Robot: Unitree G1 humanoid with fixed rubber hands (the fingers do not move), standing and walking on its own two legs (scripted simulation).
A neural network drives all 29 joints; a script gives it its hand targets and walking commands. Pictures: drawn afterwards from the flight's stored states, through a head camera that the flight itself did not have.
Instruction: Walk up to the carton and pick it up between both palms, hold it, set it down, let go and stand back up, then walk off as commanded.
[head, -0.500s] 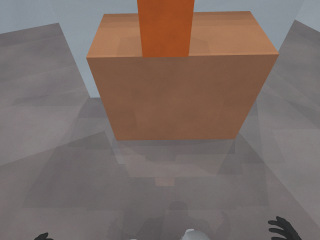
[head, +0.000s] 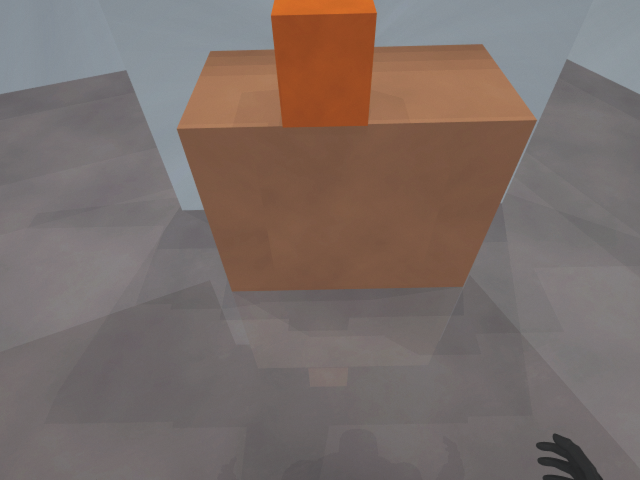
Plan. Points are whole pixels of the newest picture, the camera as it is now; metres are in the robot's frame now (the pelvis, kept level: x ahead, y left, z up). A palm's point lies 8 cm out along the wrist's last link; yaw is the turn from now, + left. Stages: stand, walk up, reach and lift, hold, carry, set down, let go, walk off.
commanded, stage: walk off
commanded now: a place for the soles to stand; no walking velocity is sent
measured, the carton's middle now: (324, 57) +1.00 -0.02 +0.08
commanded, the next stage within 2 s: stand in 0.96 s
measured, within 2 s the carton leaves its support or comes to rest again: neither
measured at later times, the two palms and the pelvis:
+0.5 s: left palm out of the picture +0.12 +0.32 -0.09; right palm out of the picture +0.13 -0.31 -0.08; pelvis +0.04 +0.00 +0.00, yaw +0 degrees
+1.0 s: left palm out of the picture +0.14 +0.32 -0.09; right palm (583, 478) +0.15 -0.31 -0.08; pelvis +0.05 +0.00 +0.00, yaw +0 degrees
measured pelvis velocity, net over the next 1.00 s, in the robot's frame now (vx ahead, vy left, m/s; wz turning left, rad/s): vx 0.05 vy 0.00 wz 0.00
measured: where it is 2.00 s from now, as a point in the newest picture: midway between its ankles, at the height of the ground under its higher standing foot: outside the picture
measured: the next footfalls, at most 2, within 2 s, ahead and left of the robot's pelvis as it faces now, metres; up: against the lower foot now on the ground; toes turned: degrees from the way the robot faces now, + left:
left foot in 0.22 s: +0.06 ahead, +0.13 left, +0.00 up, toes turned -1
